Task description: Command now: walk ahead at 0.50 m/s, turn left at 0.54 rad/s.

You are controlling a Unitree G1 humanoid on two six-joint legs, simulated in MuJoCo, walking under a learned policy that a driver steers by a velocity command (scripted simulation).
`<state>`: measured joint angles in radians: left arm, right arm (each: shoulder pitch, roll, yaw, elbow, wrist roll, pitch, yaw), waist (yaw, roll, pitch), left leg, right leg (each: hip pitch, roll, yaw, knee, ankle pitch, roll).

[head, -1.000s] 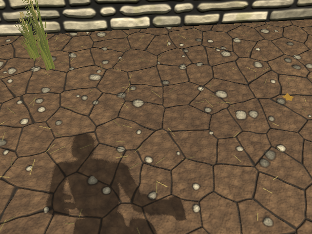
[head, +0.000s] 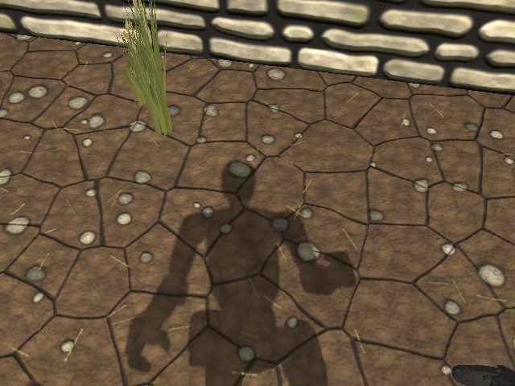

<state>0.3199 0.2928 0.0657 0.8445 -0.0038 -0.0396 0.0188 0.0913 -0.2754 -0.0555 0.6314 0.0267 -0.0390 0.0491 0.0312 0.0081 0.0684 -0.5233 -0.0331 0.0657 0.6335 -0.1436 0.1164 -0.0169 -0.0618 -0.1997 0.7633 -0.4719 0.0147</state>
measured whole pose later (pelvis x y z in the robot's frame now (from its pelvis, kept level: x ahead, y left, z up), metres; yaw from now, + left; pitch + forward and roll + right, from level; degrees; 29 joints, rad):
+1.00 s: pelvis +0.29 +0.00 +0.02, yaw +9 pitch -1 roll +0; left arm 0.14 0.23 0.03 0.89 0.00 0.00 0.01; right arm 0.26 -0.22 -0.03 0.91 -0.01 -0.01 -0.03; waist 0.00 -0.01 0.03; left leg -0.17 0.01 -0.03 0.56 -0.37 -0.01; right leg -0.31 0.00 0.00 0.54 -0.21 0.00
